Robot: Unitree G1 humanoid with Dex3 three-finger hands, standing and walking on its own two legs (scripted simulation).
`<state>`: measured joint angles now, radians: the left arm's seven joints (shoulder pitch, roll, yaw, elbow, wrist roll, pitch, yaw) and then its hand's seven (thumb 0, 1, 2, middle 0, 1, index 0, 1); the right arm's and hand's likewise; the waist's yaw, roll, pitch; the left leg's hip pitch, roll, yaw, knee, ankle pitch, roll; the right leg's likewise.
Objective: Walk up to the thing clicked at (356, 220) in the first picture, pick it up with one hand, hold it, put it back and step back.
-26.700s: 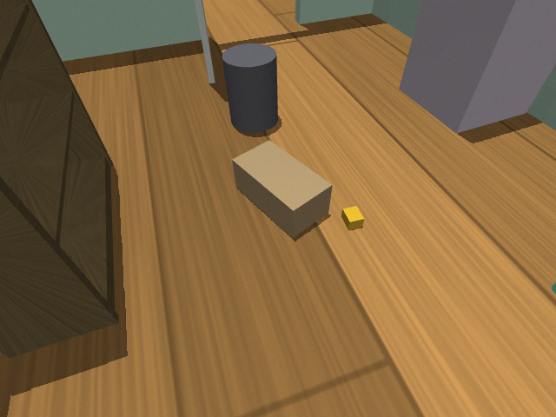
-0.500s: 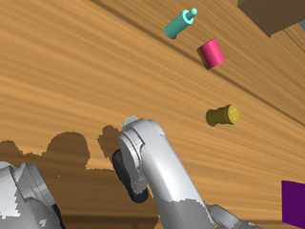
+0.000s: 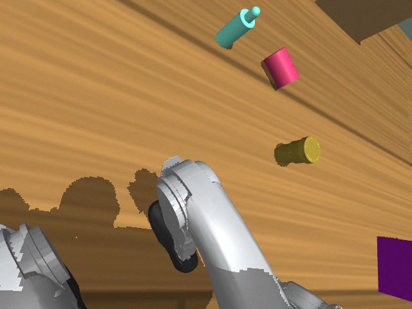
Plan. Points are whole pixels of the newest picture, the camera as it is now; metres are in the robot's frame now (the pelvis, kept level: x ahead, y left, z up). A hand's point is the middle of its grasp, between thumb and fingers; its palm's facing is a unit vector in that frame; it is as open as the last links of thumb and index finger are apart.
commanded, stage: close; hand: left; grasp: from above
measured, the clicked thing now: out of the picture +0.41 +0.38 -0.30
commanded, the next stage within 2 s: settle in 0.76 s
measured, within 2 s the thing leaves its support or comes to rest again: leaves its support in 1.24 s
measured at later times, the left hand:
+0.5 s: hand out of the picture +0.40 +0.37 -0.26, palm faces -0.16 -0.40 -0.90, open 11.1 cm
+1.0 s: hand out of the picture +0.40 +0.37 -0.26, palm faces -0.17 -0.40 -0.90, open 11.1 cm
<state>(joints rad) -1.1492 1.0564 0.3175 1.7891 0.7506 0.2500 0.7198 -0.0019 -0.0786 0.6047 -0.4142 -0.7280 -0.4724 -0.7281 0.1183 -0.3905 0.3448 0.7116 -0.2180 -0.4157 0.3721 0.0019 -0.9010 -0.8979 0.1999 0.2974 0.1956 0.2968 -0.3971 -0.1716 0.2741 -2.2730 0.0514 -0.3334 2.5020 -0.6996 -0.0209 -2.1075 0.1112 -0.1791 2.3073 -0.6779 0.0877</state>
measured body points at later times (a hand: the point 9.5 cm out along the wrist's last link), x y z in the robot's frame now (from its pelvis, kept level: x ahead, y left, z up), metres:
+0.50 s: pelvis +0.00 +0.00 +0.00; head +0.28 +0.14 +0.32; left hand +0.41 +0.39 -0.21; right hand +0.03 -0.24 -0.04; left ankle +0.07 +0.13 -0.29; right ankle +0.12 -0.13 -0.29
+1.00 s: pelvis +0.00 +0.00 +0.00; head +0.29 +0.13 +0.32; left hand +0.41 +0.39 -0.21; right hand +0.04 -0.24 -0.04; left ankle +0.07 +0.13 -0.29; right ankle +0.12 -0.13 -0.29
